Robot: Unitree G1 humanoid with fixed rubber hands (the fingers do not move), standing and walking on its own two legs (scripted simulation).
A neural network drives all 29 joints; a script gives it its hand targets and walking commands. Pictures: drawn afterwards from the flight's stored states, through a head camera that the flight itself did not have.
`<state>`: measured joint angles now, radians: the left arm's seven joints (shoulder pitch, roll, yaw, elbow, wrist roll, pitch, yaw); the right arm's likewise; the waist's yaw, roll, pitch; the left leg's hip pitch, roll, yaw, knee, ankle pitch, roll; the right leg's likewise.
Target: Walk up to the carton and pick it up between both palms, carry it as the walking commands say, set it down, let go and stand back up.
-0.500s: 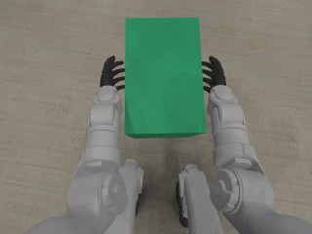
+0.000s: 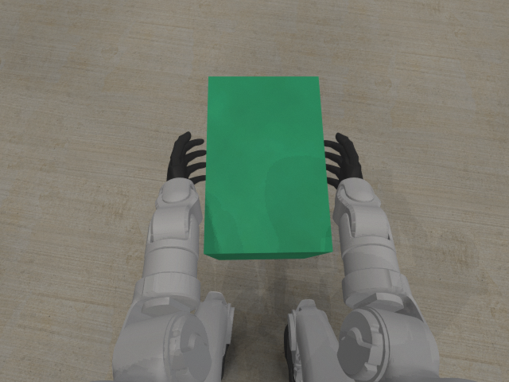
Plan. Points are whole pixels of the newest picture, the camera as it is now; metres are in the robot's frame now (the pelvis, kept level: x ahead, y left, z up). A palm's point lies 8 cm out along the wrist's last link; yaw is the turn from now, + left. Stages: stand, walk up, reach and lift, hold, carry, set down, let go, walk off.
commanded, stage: reach and lift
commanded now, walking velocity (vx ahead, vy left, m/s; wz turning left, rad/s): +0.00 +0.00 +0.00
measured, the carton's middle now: (262, 179) +0.46 +0.01 -0.11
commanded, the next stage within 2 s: none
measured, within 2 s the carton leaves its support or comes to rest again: neither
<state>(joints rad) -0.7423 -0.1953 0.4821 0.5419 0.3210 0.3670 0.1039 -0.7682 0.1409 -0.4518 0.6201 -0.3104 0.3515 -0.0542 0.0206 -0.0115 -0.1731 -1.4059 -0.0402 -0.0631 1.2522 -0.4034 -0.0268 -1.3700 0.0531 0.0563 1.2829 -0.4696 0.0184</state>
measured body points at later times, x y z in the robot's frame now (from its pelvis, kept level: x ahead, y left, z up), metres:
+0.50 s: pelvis +0.02 +0.00 +0.06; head +0.15 +0.00 +0.49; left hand +0.40 +0.15 +0.03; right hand +0.41 -0.12 +0.03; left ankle +0.08 +0.13 -0.60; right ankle +0.06 -0.12 -0.60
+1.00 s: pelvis +0.03 +0.00 +0.12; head +0.10 +0.00 +0.56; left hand +0.39 +0.15 +0.11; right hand +0.39 -0.12 +0.10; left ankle +0.08 +0.13 -0.60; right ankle +0.06 -0.12 -0.60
